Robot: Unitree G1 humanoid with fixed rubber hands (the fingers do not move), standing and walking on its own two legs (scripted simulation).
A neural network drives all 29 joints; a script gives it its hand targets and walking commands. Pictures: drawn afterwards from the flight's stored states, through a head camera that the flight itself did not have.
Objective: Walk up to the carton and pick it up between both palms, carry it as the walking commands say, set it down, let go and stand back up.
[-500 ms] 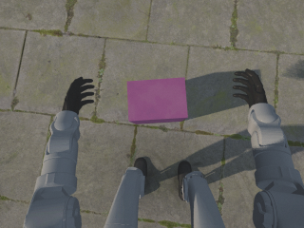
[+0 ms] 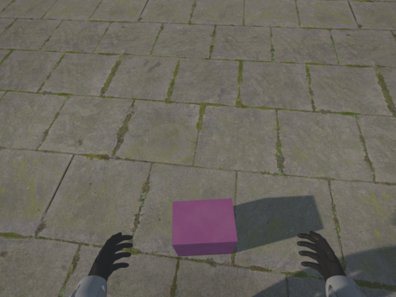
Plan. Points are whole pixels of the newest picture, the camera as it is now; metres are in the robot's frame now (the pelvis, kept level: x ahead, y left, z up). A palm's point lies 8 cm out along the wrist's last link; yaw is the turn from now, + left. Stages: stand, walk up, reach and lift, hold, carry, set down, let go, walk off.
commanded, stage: let go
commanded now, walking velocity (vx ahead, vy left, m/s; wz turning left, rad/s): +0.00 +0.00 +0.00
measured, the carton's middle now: (203, 228) +0.42 +0.04 -0.64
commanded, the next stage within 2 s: stand in 0.54 s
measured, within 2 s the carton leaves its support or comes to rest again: neither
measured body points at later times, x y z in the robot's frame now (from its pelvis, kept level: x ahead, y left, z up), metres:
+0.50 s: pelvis +0.00 +0.00 +0.01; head +0.00 +0.00 +0.45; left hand +0.17 +0.24 -0.07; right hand +0.17 -0.23 -0.07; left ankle -0.01 +0.13 -0.73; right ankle -0.01 -0.12 -0.73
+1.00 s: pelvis +0.02 +0.01 +0.01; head +0.02 +0.02 +0.45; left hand +0.16 +0.30 -0.10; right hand +0.15 -0.29 -0.08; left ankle -0.01 +0.13 -0.73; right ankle -0.01 -0.12 -0.73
